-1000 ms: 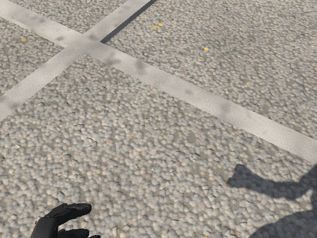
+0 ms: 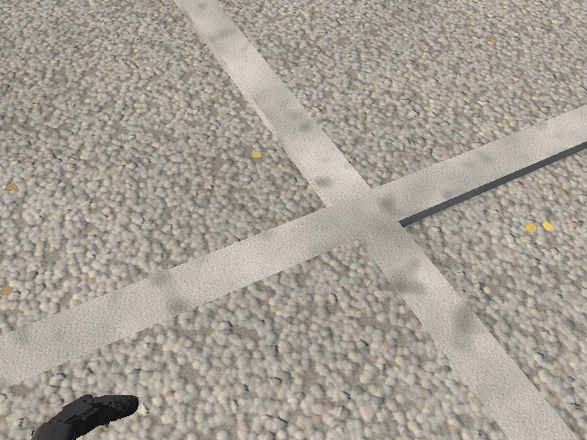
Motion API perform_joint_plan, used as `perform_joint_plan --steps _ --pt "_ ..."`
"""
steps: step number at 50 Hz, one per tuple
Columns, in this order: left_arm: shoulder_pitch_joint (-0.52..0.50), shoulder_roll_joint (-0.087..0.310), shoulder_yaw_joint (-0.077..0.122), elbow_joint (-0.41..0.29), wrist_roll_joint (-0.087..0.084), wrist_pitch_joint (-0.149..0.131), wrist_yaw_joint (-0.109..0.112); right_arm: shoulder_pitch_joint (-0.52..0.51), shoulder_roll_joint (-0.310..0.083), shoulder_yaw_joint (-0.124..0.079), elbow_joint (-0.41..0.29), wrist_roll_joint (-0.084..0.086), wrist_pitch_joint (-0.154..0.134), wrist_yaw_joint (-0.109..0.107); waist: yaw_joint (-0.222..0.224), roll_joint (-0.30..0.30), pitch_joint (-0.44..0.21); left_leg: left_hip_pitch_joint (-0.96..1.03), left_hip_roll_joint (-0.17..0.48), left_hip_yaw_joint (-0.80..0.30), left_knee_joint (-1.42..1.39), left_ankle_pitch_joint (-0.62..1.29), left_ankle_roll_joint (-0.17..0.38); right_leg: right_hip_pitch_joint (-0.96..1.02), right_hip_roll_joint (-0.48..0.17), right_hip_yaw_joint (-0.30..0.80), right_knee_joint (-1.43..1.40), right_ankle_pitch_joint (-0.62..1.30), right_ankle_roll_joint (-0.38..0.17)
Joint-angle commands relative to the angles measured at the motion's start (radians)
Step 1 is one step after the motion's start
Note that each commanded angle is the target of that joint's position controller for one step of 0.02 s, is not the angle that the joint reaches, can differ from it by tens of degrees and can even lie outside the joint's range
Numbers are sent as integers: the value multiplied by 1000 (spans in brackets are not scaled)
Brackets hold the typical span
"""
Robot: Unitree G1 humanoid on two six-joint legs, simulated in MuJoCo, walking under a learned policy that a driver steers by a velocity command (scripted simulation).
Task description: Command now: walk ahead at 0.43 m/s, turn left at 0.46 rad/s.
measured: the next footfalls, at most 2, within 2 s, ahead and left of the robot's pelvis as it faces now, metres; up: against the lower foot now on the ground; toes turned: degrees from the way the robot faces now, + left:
right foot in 0.04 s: +0.20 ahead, -0.13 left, +0.00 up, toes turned +3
left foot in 0.42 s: +0.21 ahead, +0.12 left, +0.00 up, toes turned +3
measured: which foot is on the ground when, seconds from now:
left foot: down 0.00-0.06, up 0.08-0.40, down 0.42-1.00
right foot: up 0.00-0.02, down 0.04-1.00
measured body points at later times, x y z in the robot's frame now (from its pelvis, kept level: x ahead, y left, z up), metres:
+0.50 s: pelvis +0.15 -0.02 +0.00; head +0.16 -0.01 +0.45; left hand +0.23 +0.24 -0.13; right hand +0.32 -0.26 -0.10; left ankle +0.17 +0.12 -0.74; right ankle +0.16 -0.13 -0.73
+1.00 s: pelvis +0.17 -0.01 +0.00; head +0.18 -0.01 +0.45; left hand +0.23 +0.26 -0.14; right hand +0.31 -0.25 -0.12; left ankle +0.17 +0.12 -0.73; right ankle +0.16 -0.13 -0.73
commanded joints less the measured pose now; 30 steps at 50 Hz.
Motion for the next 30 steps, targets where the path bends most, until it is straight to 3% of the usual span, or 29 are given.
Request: perform_joint_plan --steps 1,2,3,4,5,6,7,8,10,12,15,19,20,21,22,23,24,25,30 --pt "73 153 53 -40 17 -34 0 -29 -112 -24 -61 -5 3 -11 99 181 -68 -2 199 -164 109 541 79 212 12 -39 -72 1 -57" --pt "182 195 63 -31 43 -41 3 -40 -71 -7 -84 -17 2 -11 146 133 -194 -78 143 -113 317 511 34 439 -103 43 -15 185 -117" --pt "297 265 79 -16 63 -32 7 91 -25 9 -94 -12 -4 -14 124 -103 -350 -383 9 -11 668 121 -50 809 -333 360 27 415 -284" --pt "333 230 75 9 28 -17 -5 180 -64 10 -85 -3 -9 -13 106 -270 -424 -544 -21 -19 870 -302 -81 886 -444 631 -49 369 -375" --pt "280 153 53 -11 5 -7 -7 123 -140 -8 -67 7 0 -13 120 -132 -299 -603 32 -50 952 -256 -93 776 -407 526 -61 285 -335" --pt "219 110 37 -27 9 6 -6 28 -157 -12 -82 0 11 -15 123 -46 -205 -606 65 -9 944 -198 -101 648 -356 371 -62 307 -293" --pt "173 81 22 -25 16 12 -9 -30 -144 -11 -95 -12 21 -18 107 -2 -132 -581 94 15 877 -162 -105 518 -305 269 -83 383 -275" --pt "146 59 11 -17 20 13 -11 -41 -125 -11 -101 -18 31 -18 78 -6 -104 -525 132 27 789 -134 -102 430 -266 200 -104 411 -255" --pt "119 72 12 7 30 14 -12 -14 -56 6 -100 -16 45 -18 43 -64 -96 -395 143 82 620 -80 -111 317 -208 101 -149 476 -247" --pt "100 108 21 21 27 20 -5 -26 -32 17 -107 -20 47 -21 36 -83 -130 -308 146 115 467 -8 -121 297 -201 48 -158 556 -257" --pt "109 132 26 43 11 36 3 -67 -44 19 -109 -18 55 -21 55 -82 -170 -225 144 132 314 124 -120 322 -207 26 -162 475 -250" --pt "107 121 14 63 -3 61 3 -117 -54 13 -112 -26 68 -18 52 -64 -112 -104 126 161 78 239 -83 276 -181 37 -150 52 -203" --pt "131 97 4 74 -4 64 2 -134 -62 12 -118 -35 68 -18 54 -47 -89 -64 137 143 -1 293 -64 253 -154 39 -142 -77 -160" --pt "159 70 -7 79 9 62 1 -145 -97 6 -134 -44 67 -23 68 1 -92 1 208 66 -10 421 -37 210 -121 29 -113 -198 -108" --pt "218 62 -10 86 28 58 -4 -162 -147 -1 -150 -43 70 -29 121 103 -96 35 279 5 24 523 7 165 -46 -27 -62 -334 -66" --pt "256 28 -19 95 22 61 -2 -189 -118 4 -132 -36 71 -24 150 196 -111 -58 272 10 18 324 34 238 -15 -78 -74 -349 -39" --pt "201 61 -15 98 21 69 3 -211 -72 10 -142 -36 67 -12 114 160 -56 -127 216 36 9 203 8 264 -12 -85 -63 -300 -23" --pt "171 82 -9 97 18 75 7 -206 -60 14 -138 -42 62 -8 97 132 -28 -144 192 54 12 205 -16 252 -15 -83 -53 -273 -26" --pt "177 84 -9 117 13 85 16 -176 -67 13 -120 -33 40 -8 95 98 -53 -105 175 77 76 418 -30 284 -34 -70 -20 -144 -33"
